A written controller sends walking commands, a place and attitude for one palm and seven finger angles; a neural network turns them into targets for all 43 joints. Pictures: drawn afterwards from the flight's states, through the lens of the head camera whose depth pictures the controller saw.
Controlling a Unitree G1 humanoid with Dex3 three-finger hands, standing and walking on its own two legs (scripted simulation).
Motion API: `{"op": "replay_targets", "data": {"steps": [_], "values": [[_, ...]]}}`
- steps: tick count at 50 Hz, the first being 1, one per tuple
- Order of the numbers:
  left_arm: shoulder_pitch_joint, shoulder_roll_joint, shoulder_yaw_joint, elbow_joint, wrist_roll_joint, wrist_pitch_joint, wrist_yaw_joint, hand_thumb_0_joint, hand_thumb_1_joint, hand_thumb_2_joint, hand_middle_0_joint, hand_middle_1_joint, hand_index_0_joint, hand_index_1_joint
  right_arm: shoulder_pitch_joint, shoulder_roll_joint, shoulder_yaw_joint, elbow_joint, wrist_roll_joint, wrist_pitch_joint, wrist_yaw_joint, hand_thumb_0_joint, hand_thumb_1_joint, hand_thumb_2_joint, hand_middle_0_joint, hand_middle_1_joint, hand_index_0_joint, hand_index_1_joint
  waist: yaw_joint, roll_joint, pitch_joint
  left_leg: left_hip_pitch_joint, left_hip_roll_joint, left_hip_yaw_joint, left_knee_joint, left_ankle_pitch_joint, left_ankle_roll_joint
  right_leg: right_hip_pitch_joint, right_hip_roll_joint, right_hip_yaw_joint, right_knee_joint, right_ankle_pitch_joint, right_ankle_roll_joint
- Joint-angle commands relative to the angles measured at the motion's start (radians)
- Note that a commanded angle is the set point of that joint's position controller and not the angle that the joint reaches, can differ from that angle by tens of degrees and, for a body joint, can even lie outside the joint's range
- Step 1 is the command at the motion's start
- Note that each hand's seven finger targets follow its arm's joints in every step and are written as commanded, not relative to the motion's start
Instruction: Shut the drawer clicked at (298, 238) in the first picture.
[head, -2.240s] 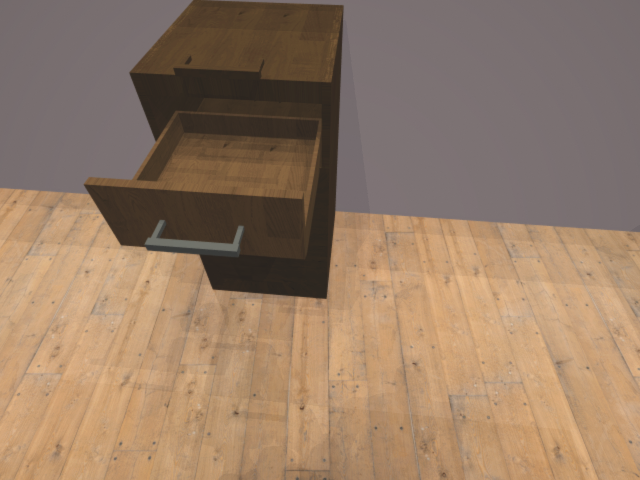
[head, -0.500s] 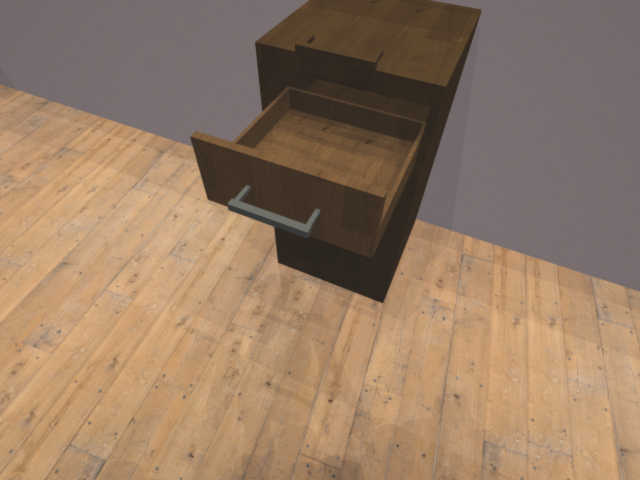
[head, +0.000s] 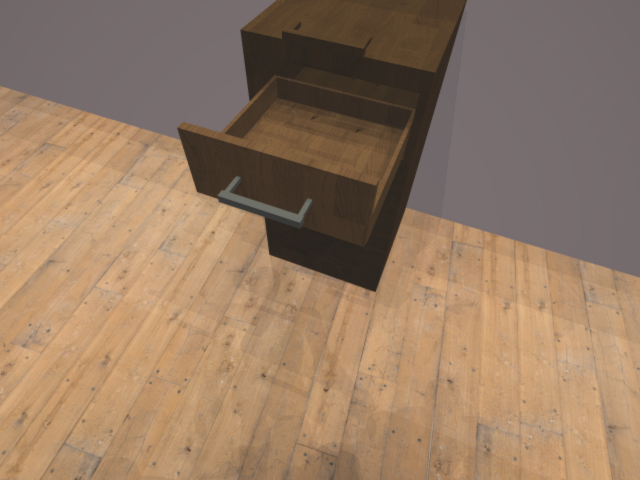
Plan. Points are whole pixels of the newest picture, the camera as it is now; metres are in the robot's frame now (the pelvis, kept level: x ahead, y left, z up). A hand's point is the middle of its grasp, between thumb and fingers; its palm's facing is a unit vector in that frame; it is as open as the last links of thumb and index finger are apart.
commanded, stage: turn to face it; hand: left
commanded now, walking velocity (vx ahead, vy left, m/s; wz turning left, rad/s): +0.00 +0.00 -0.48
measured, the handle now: (265, 201) +0.58 +0.15 -0.06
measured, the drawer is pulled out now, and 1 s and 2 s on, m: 0.30 0.30 0.30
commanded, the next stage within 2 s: take the last steps up to it in 0.60 s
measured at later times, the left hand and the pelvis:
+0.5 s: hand out of the picture +0.06 +0.16 -0.16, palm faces -0.10 -0.97 -0.23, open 7.4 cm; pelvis -0.01 -0.03 +0.01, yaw -11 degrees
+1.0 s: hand out of the picture +0.11 +0.16 -0.17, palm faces -0.21 -0.95 -0.22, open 7.4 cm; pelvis +0.03 -0.02 +0.00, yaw -14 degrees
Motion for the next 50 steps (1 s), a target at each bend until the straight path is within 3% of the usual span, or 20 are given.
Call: {"op": "replay_targets", "data": {"steps": [1,4,6,8,9,12,15,22,27,28,29,30,32,35,39,40,42,43,45,50], "values": [[-0.015,0.115,0.043,-0.107,0.011,-0.003,-0.006,0.000,0.900,0.900,-0.200,-0.300,-0.200,-0.300,0.059,-0.199,-0.049,-0.070,-0.002,-0.007,-0.017,0.000,-0.900,-0.900,0.200,0.300,0.200,0.300,-0.026,0.160,-0.043,0.010,0.205,-0.154,-0.151,0.057,0.126,-0.136,-0.015,0.026,0.131,0.062,-0.022],[-0.012,0.092,0.046,-0.135,0.009,0.006,-0.013,0.000,0.900,0.900,-0.200,-0.300,-0.200,-0.300,0.022,-0.212,-0.056,-0.098,-0.012,-0.012,-0.016,0.000,-0.900,-0.900,0.200,0.300,0.200,0.300,-0.013,0.233,-0.045,-0.018,0.298,-0.178,-0.167,0.203,0.197,-0.149,-0.015,-0.020,0.310,-0.220,-0.013],[0.083,0.099,0.056,-0.121,0.011,-0.003,-0.017,0.000,0.900,0.900,-0.200,-0.300,-0.200,-0.300,-0.052,-0.205,-0.052,-0.126,-0.012,-0.011,-0.018,0.000,-0.900,-0.900,0.200,0.300,0.200,0.300,0.054,0.162,-0.053,-0.092,0.221,-0.066,0.003,0.288,0.134,0.001,-0.039,-0.008,0.085,-0.059,-0.019],[0.123,0.274,0.085,-0.114,0.026,-0.018,0.002,0.000,0.900,0.900,-0.200,-0.300,-0.200,-0.300,-0.096,-0.109,-0.037,-0.184,0.010,-0.001,0.000,0.000,-0.900,-0.900,0.200,0.300,0.200,0.300,0.072,-0.333,-0.047,-0.337,-0.061,0.074,0.445,-0.329,-0.003,0.091,-0.372,0.460,-0.240,0.386,-0.151],[0.106,0.240,0.074,-0.118,0.015,-0.015,0.009,0.000,0.900,0.900,-0.200,-0.300,-0.200,-0.300,-0.081,-0.151,-0.043,-0.158,0.007,0.017,-0.005,0.000,-0.900,-0.900,0.200,0.300,0.200,0.300,0.064,-0.231,-0.062,-0.312,-0.024,-0.060,0.570,-0.329,0.006,0.045,-0.364,0.447,-0.235,0.275,-0.206],[-0.008,0.180,0.061,-0.157,0.015,-0.018,0.016,0.000,0.900,0.900,-0.200,-0.300,-0.200,-0.300,-0.073,-0.124,-0.036,-0.140,0.006,0.007,0.003,0.000,-0.900,-0.900,0.200,0.300,0.200,0.300,0.010,-0.127,-0.076,-0.350,-0.011,-0.069,0.620,-0.209,-0.002,0.101,-0.272,0.334,-0.151,0.411,-0.224],[0.024,0.184,0.060,-0.154,0.013,-0.023,0.024,0.000,0.900,0.900,-0.200,-0.300,-0.200,-0.300,-0.102,-0.103,-0.027,-0.144,0.011,0.010,0.006,0.000,-0.900,-0.900,0.200,0.300,0.200,0.300,0.025,-0.107,-0.135,-0.316,-0.025,-0.039,0.491,-0.183,-0.012,0.200,-0.242,0.299,-0.121,0.575,-0.207],[0.011,0.193,0.063,-0.172,0.019,-0.018,0.020,0.000,0.900,0.900,-0.200,-0.300,-0.200,-0.300,-0.129,-0.112,-0.029,-0.169,0.017,0.013,0.007,0.000,-0.900,-0.900,0.200,0.300,0.200,0.300,0.020,-0.117,-0.092,-0.224,-0.047,-0.044,0.340,-0.177,0.003,0.124,-0.231,0.355,-0.172,0.431,-0.205],[-0.058,0.181,0.059,-0.187,0.005,-0.017,0.014,0.000,0.900,0.900,-0.200,-0.300,-0.200,-0.300,-0.006,-0.118,-0.025,-0.148,0.021,-0.010,-0.001,0.000,-0.900,-0.900,0.200,0.300,0.200,0.300,-0.049,-0.092,-0.124,0.071,-0.047,-0.038,-0.058,0.020,0.028,-0.030,-0.167,0.320,-0.105,0.324,-0.121],[-0.046,0.139,0.051,-0.195,0.002,-0.017,0.011,0.000,0.900,0.900,-0.200,-0.300,-0.200,-0.300,0.000,-0.156,-0.033,-0.147,0.015,-0.017,-0.005,0.000,-0.900,-0.900,0.200,0.300,0.200,0.300,-0.046,0.021,-0.119,0.171,0.060,-0.148,-0.150,0.032,0.062,-0.167,-0.079,0.260,-0.044,0.165,-0.069],[-0.039,0.099,0.044,-0.211,-0.004,-0.016,0.004,0.000,0.900,0.900,-0.200,-0.300,-0.200,-0.300,0.017,-0.243,-0.044,-0.160,-0.002,-0.021,-0.009,0.000,-0.900,-0.900,0.200,0.300,0.200,0.300,-0.050,0.253,-0.106,0.178,0.270,-0.371,-0.218,0.099,0.161,-0.269,0.036,0.118,0.118,-0.079,-0.015],[-0.070,0.115,0.045,-0.233,-0.001,-0.020,0.000,0.000,0.900,0.900,-0.200,-0.300,-0.200,-0.300,0.019,-0.263,-0.046,-0.180,-0.012,-0.015,-0.016,0.000,-0.900,-0.900,0.200,0.300,0.200,0.300,-0.060,0.244,-0.080,0.068,0.392,-0.454,-0.261,0.169,0.256,-0.278,0.047,0.041,0.349,-0.293,0.013],[-0.085,0.117,0.056,-0.216,0.015,-0.006,-0.008,0.000,0.900,0.900,-0.200,-0.300,-0.200,-0.300,-0.010,-0.222,-0.031,-0.178,-0.021,-0.021,-0.019,0.000,-0.900,-0.900,0.200,0.300,0.200,0.300,-0.030,0.218,-0.068,0.048,0.299,-0.319,-0.201,0.430,0.247,-0.306,0.015,0.069,0.584,-0.258,0.020],[-0.070,0.097,0.042,-0.207,0.003,0.000,-0.012,0.000,0.900,0.900,-0.200,-0.300,-0.200,-0.300,-0.052,-0.189,-0.023,-0.189,-0.021,-0.019,-0.019,0.000,-0.900,-0.900,0.200,0.300,0.200,0.300,-0.008,0.204,-0.090,0.045,0.221,-0.149,-0.135,0.527,0.198,-0.220,-0.018,0.026,0.484,-0.242,0.020],[0.009,0.069,0.023,-0.164,0.010,-0.025,-0.024,0.000,0.900,0.900,-0.200,-0.300,-0.200,-0.300,0.012,-0.210,-0.028,-0.140,-0.014,-0.014,0.002,0.000,-0.900,-0.900,0.200,0.300,0.200,0.300,0.011,0.163,-0.112,-0.055,0.144,-0.110,-0.101,0.052,0.144,0.065,0.017,-0.102,0.059,-0.093,0.005],[0.054,0.100,0.027,-0.145,0.013,-0.035,-0.022,0.000,0.900,0.900,-0.200,-0.300,-0.200,-0.300,0.021,-0.192,-0.024,-0.134,-0.005,-0.015,0.010,0.000,-0.900,-0.900,0.200,0.300,0.200,0.300,0.029,0.082,-0.096,-0.127,0.078,-0.070,-0.030,-0.094,0.104,0.160,-0.003,-0.064,-0.081,-0.053,-0.005],[0.135,0.269,0.052,-0.115,0.016,-0.049,-0.006,0.000,0.900,0.900,-0.200,-0.300,-0.200,-0.300,-0.021,-0.121,-0.007,-0.177,0.001,-0.022,0.035,0.000,-0.900,-0.900,0.200,0.300,0.200,0.300,0.080,-0.259,-0.022,-0.393,-0.047,0.044,0.315,-0.348,0.020,0.197,-0.397,0.480,-0.345,-0.321,-0.188],[0.126,0.270,0.053,-0.122,0.017,-0.050,-0.002,0.000,0.900,0.900,-0.200,-0.300,-0.200,-0.300,-0.056,-0.139,-0.013,-0.189,-0.008,-0.023,0.046,0.000,-0.900,-0.900,0.200,0.300,0.200,0.300,0.076,-0.124,0.018,-0.392,-0.022,0.011,0.412,-0.324,0.026,0.131,-0.426,0.495,-0.352,-0.361,-0.244],[0.049,0.220,0.050,-0.126,0.016,-0.065,0.003,0.000,0.900,0.900,-0.200,-0.300,-0.200,-0.300,-0.029,-0.137,-0.022,-0.155,-0.004,-0.030,0.050,0.000,-0.900,-0.900,0.200,0.300,0.200,0.300,0.036,-0.232,0.011,-0.400,0.014,-0.040,0.441,-0.239,0.035,0.140,-0.349,0.367,-0.286,-0.188,-0.226],[0.016,0.197,0.049,-0.103,0.010,-0.077,-0.003,0.000,0.900,0.900,-0.200,-0.300,-0.200,-0.300,0.065,-0.074,-0.010,-0.095,0.001,-0.042,0.066,0.000,-0.900,-0.900,0.200,0.300,0.200,0.300,-0.018,-0.124,-0.001,-0.052,-0.033,0.067,0.057,-0.016,0.023,-0.026,-0.266,0.123,-0.227,-0.054,-0.138]]}}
